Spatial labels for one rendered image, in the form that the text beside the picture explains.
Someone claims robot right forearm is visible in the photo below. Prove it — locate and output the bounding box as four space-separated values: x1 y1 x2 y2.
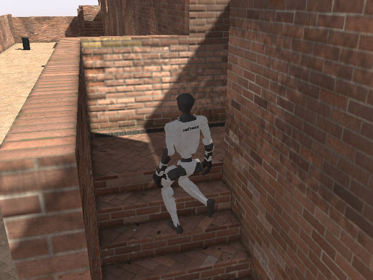
205 140 213 162

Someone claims left robot upper arm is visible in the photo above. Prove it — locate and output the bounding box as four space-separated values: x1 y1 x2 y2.
164 121 177 156

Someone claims robot left forearm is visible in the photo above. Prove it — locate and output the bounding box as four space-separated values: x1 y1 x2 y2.
156 148 171 176

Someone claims right robot foot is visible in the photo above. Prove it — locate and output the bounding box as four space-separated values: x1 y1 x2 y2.
206 198 215 218

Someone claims robot right hand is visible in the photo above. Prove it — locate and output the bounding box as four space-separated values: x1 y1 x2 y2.
202 159 212 176

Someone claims left robot shin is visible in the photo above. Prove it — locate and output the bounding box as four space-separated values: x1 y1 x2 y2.
161 189 180 227

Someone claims robot left hand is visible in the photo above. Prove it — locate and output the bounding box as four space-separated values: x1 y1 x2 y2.
153 173 167 188

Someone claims right robot upper arm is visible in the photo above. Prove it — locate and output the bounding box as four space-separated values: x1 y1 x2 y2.
197 115 213 145

